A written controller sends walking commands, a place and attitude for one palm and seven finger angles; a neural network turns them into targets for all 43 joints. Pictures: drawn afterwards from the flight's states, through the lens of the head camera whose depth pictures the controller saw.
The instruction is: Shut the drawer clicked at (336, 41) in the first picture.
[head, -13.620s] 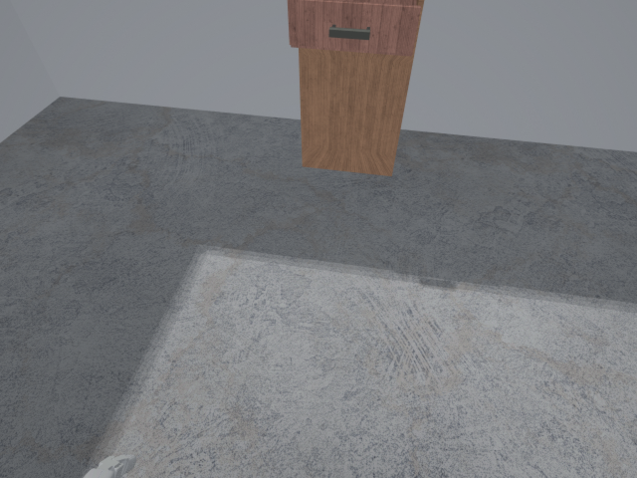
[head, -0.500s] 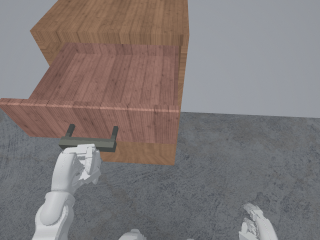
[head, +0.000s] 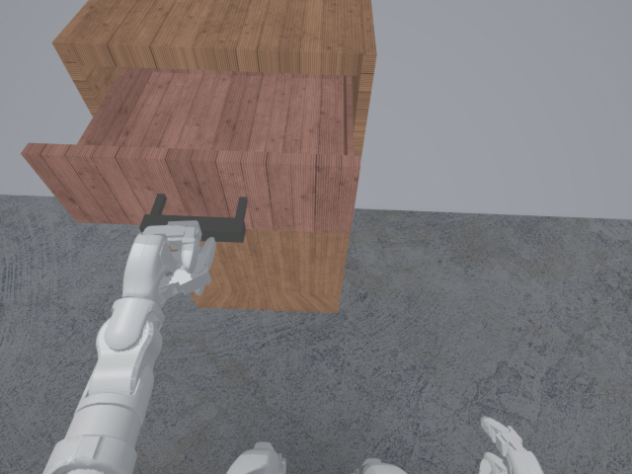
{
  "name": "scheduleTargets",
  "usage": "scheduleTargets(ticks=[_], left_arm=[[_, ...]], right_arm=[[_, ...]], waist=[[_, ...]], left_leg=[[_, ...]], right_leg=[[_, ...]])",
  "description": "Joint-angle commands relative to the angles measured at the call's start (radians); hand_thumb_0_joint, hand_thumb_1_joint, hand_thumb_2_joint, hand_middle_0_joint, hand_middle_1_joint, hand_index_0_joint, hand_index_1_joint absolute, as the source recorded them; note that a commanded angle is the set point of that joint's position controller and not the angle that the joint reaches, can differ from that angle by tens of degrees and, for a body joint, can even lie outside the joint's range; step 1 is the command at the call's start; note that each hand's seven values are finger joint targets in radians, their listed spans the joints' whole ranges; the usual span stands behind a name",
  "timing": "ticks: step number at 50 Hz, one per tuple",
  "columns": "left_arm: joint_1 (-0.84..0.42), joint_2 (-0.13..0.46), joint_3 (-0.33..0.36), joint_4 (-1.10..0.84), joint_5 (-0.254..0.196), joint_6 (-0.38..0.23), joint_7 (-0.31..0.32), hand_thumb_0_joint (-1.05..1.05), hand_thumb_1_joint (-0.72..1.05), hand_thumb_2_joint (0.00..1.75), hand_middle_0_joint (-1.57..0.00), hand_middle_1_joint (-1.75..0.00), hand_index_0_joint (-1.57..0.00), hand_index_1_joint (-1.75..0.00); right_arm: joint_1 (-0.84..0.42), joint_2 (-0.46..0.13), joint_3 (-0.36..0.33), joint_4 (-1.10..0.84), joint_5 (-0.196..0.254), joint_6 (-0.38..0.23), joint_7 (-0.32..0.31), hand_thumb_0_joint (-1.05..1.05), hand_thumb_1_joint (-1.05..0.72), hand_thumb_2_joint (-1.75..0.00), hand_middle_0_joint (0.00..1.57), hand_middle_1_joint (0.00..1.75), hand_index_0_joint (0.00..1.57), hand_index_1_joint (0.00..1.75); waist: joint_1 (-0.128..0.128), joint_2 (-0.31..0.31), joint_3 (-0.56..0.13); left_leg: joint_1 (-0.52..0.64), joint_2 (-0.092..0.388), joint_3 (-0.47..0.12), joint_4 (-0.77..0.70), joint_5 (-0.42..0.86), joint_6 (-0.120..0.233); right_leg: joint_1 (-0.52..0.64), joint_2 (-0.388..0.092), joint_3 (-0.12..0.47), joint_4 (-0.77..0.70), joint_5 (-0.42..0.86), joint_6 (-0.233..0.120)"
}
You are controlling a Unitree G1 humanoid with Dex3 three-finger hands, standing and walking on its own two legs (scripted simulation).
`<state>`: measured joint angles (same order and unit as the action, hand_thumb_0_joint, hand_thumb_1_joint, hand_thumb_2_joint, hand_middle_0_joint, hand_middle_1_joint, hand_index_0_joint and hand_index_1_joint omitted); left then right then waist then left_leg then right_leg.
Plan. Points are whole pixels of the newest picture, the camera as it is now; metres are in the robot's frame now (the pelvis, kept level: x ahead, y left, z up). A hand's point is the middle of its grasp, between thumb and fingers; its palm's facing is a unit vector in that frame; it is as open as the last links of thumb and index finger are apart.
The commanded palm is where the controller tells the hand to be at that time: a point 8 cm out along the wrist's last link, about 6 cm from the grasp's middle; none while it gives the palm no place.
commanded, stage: push the drawer shut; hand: left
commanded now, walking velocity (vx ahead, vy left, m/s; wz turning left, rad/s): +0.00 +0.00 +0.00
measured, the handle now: (197, 215) +0.43 +0.17 +0.07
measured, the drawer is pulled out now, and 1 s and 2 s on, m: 0.19 0.07 0.00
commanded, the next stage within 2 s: pull the fist back off the drawer in 1.92 s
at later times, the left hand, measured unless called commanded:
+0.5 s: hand (216, 225) +0.42 +0.14 +0.06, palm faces -0.03 -1.00 -0.04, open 3.0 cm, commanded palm +0.42 +0.19 +0.07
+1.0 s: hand (225, 194) +0.47 +0.14 +0.06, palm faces -0.02 -1.00 -0.05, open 3.3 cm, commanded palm +0.47 +0.20 +0.07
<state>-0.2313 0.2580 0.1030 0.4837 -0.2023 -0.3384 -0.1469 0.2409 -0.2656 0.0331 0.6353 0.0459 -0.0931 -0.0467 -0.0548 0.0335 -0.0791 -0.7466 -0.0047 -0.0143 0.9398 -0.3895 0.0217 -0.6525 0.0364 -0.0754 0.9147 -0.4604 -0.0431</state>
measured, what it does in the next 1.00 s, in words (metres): stands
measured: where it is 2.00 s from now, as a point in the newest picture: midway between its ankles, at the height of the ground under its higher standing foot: outside the picture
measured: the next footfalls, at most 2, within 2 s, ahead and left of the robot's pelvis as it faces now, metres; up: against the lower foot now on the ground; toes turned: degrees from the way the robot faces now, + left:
none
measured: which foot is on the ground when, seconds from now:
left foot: down 0.00-1.00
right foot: down 0.00-1.00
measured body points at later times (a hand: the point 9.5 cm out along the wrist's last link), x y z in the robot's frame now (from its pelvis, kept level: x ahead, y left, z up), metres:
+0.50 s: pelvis +0.00 +0.02 +0.00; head +0.08 +0.02 +0.44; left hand +0.42 +0.20 +0.06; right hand +0.08 -0.24 -0.12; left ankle +0.04 +0.10 -0.69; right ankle +0.00 -0.09 -0.69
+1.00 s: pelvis -0.01 +0.00 -0.01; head +0.08 +0.00 +0.43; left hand +0.47 +0.19 +0.07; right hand +0.02 -0.27 -0.13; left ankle +0.04 +0.10 -0.69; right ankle +0.00 -0.09 -0.69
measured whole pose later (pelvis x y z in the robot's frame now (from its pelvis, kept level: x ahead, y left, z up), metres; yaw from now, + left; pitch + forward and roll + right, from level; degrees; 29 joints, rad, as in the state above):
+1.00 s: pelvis -0.01 +0.00 -0.01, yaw -2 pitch +16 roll -2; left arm -0.77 0.37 0.28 1.10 -0.10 -0.44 -0.13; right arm 0.36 -0.27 0.03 0.66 0.01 -0.02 -0.01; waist -0.15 0.03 -0.10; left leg -0.90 0.02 -0.01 1.01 -0.40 0.02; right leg -0.81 0.06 -0.07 0.98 -0.46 -0.05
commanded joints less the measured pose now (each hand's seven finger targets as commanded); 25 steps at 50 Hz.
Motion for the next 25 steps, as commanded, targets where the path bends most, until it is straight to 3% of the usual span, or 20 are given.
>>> scheduleTargets(ticks=[1,4,5,8,9,12,13,14,15,18,20,25], left_arm=[[-0.487,0.13,0.074,-0.163,-0.016,-0.065,0.053,0.0,0.9,0.9,-1.4,-1.6,-1.4,-1.6],[-0.508,0.179,0.119,-0.115,-0.001,-0.068,0.066,0.0,0.9,0.9,-1.4,-1.6,-1.4,-1.6],[-0.519,0.144,0.096,-0.11,-0.001,-0.069,0.069,0.0,0.9,0.9,-1.4,-1.6,-1.4,-1.6],[-0.568,0.12,0.08,-0.098,0.008,-0.076,0.081,0.0,0.9,0.9,-1.4,-1.6,-1.4,-1.6],[-0.561,0.142,0.098,-0.075,0.014,-0.077,0.087,0.0,0.9,0.9,-1.4,-1.6,-1.4,-1.6],[-0.616,0.128,0.089,-0.048,0.023,-0.089,0.097,0.0,0.9,0.9,-1.4,-1.6,-1.4,-1.6],[-0.636,0.118,0.08,-0.048,0.027,-0.094,0.101,0.0,0.9,0.9,-1.4,-1.6,-1.4,-1.6],[-0.625,0.143,0.1,-0.041,0.035,-0.099,0.107,0.0,0.9,0.9,-1.4,-1.6,-1.4,-1.6],[-0.643,0.114,0.079,-0.033,0.036,-0.101,0.108,0.0,0.9,0.9,-1.4,-1.6,-1.4,-1.6],[-0.689,0.124,0.09,-0.002,0.042,-0.11,0.117,0.0,0.9,0.9,-1.4,-1.6,-1.4,-1.6],[-0.717,0.16,0.117,0.035,0.05,-0.116,0.119,0.0,0.9,0.9,-1.4,-1.6,-1.4,-1.6],[-0.82,0.137,0.089,0.084,0.062,-0.133,0.116,0.0,0.9,0.9,-1.4,-1.6,-1.4,-1.6]], right_arm=[[0.005,-0.136,-0.056,-0.121,-0.003,-0.03,-0.005,0.0,-0.9,-0.9,0.2,0.3,0.2,0.3],[0.032,-0.144,-0.06,-0.109,-0.009,-0.019,0.001,0.0,-0.9,-0.9,0.2,0.3,0.2,0.3],[0.033,-0.14,-0.06,-0.113,-0.011,-0.015,0.005,0.0,-0.9,-0.9,0.2,0.3,0.2,0.3],[0.051,-0.142,-0.066,-0.107,-0.016,-0.007,0.013,0.0,-0.9,-0.9,0.2,0.3,0.2,0.3],[0.063,-0.147,-0.067,-0.103,-0.016,-0.003,0.016,0.0,-0.9,-0.9,0.2,0.3,0.2,0.3],[0.073,-0.147,-0.07,-0.099,-0.019,0.009,0.022,0.0,-0.9,-0.9,0.2,0.3,0.2,0.3],[0.075,-0.146,-0.071,-0.099,-0.021,0.012,0.025,0.0,-0.9,-0.9,0.2,0.3,0.2,0.3],[0.084,-0.151,-0.073,-0.097,-0.023,0.015,0.027,0.0,-0.9,-0.9,0.2,0.3,0.2,0.3],[0.085,-0.146,-0.072,-0.098,-0.024,0.019,0.03,0.0,-0.9,-0.9,0.2,0.3,0.2,0.3],[0.096,-0.147,-0.074,-0.09,-0.027,0.029,0.034,0.0,-0.9,-0.9,0.2,0.3,0.2,0.3],[0.106,-0.151,-0.073,-0.085,-0.029,0.037,0.033,0.0,-0.9,-0.9,0.2,0.3,0.2,0.3],[0.12,-0.147,-0.072,-0.077,-0.03,0.048,0.035,0.0,-0.9,-0.9,0.2,0.3,0.2,0.3]], waist=[[-0.047,-0.012,-0.294],[-0.038,-0.007,-0.317],[-0.044,-0.002,-0.326],[-0.047,0.028,-0.35],[-0.045,0.011,-0.344],[-0.056,-0.004,-0.34],[-0.056,0.018,-0.342],[-0.05,0.021,-0.358],[-0.056,0.022,-0.357],[-0.062,0.013,-0.359],[-0.066,-0.013,-0.353],[-0.083,0.042,-0.358]], left_leg=[[0.236,0.007,-0.04,-0.137,0.06,0.009],[0.249,0.011,-0.051,-0.134,0.089,0.006],[0.261,0.009,-0.048,-0.136,0.102,0.006],[0.318,0.016,-0.063,-0.136,0.141,-0.002],[0.315,0.02,-0.072,-0.138,0.153,-0.003],[0.314,0.021,-0.072,-0.136,0.153,-0.004],[0.321,0.02,-0.07,-0.137,0.16,-0.006],[0.334,0.024,-0.078,-0.133,0.174,-0.007],[0.339,0.022,-0.077,-0.136,0.178,-0.008],[0.334,0.023,-0.078,-0.128,0.17,-0.007],[0.311,0.023,-0.077,-0.125,0.162,-0.004],[0.339,0.024,-0.088,-0.117,0.161,-0.007]], right_leg=[[0.015,-0.018,0.073,-0.169,0.117,0.031],[0.014,-0.013,0.063,-0.155,0.139,0.026],[0.009,-0.014,0.061,-0.155,0.154,0.027],[-0.03,-0.01,0.046,-0.141,0.171,0.021],[-0.035,-0.006,0.039,-0.134,0.172,0.019],[-0.048,-0.005,0.04,-0.133,0.172,0.02],[-0.052,-0.005,0.039,-0.131,0.176,0.019],[-0.06,-0.003,0.036,-0.122,0.177,0.016],[-0.062,-0.003,0.034,-0.122,0.181,0.017],[-0.073,0.0,0.037,-0.122,0.176,0.017],[-0.07,0.002,0.039,-0.118,0.173,0.018],[-0.121,0.005,0.038,-0.108,0.162,0.014]])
